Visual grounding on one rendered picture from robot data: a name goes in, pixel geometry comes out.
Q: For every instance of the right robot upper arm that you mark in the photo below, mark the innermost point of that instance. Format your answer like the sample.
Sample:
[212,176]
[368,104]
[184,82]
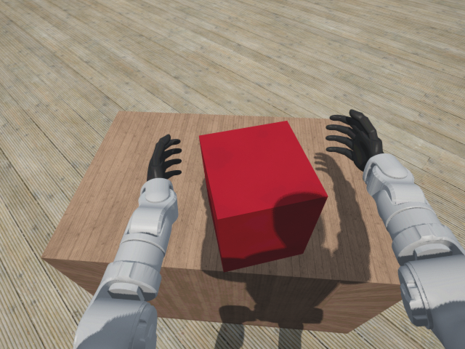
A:
[433,294]

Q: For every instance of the left robot upper arm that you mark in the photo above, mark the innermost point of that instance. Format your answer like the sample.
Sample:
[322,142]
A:
[118,324]

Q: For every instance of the right robot hand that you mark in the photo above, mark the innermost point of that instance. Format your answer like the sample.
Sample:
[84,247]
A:
[364,140]

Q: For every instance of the pedestal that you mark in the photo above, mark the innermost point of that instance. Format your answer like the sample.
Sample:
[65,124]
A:
[346,276]

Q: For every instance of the left robot forearm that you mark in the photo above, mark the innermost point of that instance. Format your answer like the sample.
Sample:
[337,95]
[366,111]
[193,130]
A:
[135,272]

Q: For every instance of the right robot forearm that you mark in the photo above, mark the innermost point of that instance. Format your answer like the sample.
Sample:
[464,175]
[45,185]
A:
[416,232]

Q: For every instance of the left robot hand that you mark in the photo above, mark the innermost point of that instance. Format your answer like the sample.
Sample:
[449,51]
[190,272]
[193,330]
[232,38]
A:
[158,165]

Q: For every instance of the carton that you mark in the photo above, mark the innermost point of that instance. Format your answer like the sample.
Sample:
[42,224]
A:
[265,197]

